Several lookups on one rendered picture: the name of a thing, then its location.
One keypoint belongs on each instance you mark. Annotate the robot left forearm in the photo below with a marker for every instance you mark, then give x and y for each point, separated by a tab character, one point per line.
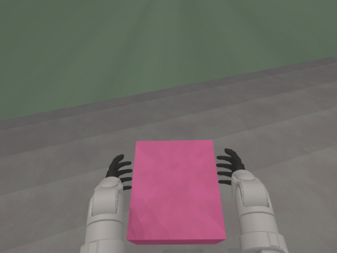
105	218

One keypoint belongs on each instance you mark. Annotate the robot right forearm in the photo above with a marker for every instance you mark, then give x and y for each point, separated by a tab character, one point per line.
259	232

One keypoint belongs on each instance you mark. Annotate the robot left hand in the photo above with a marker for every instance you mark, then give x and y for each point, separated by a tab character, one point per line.
114	167

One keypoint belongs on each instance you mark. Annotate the carton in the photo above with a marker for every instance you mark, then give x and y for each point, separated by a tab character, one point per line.
175	197

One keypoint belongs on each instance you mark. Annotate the robot right hand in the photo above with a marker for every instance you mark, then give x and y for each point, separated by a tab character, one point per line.
235	165

